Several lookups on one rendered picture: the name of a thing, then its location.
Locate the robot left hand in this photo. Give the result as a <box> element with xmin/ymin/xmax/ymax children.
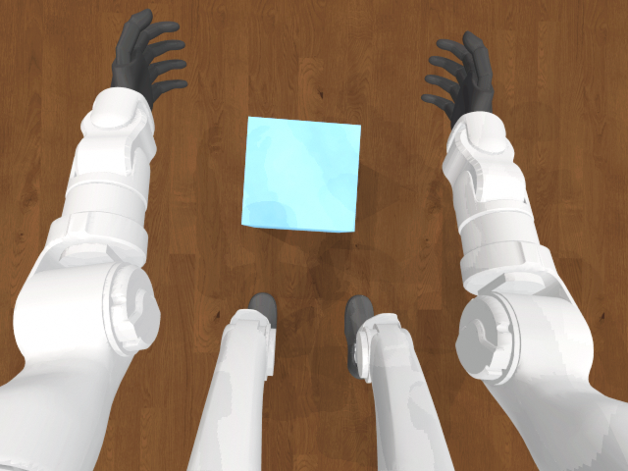
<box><xmin>110</xmin><ymin>9</ymin><xmax>187</xmax><ymax>112</ymax></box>

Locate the carton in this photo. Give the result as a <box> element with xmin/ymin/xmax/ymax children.
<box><xmin>241</xmin><ymin>117</ymin><xmax>361</xmax><ymax>233</ymax></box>

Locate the robot right forearm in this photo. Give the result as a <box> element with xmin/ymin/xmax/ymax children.
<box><xmin>443</xmin><ymin>111</ymin><xmax>594</xmax><ymax>367</ymax></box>

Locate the robot shin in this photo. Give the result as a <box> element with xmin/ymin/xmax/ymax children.
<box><xmin>354</xmin><ymin>313</ymin><xmax>414</xmax><ymax>367</ymax></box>
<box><xmin>221</xmin><ymin>309</ymin><xmax>270</xmax><ymax>344</ymax></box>

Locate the robot left upper arm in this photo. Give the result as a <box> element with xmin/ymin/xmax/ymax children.
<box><xmin>0</xmin><ymin>261</ymin><xmax>161</xmax><ymax>471</ymax></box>

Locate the right robot shin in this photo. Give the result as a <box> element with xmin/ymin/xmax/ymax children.
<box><xmin>354</xmin><ymin>313</ymin><xmax>414</xmax><ymax>367</ymax></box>

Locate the robot right upper arm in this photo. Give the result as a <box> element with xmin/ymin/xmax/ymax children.
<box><xmin>455</xmin><ymin>291</ymin><xmax>628</xmax><ymax>471</ymax></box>

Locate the robot left forearm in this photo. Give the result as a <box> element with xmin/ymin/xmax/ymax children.
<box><xmin>13</xmin><ymin>87</ymin><xmax>157</xmax><ymax>354</ymax></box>

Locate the left robot shin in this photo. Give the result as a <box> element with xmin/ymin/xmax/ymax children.
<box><xmin>221</xmin><ymin>309</ymin><xmax>270</xmax><ymax>344</ymax></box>

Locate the robot right hand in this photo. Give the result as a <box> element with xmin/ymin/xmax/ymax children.
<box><xmin>421</xmin><ymin>30</ymin><xmax>495</xmax><ymax>130</ymax></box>

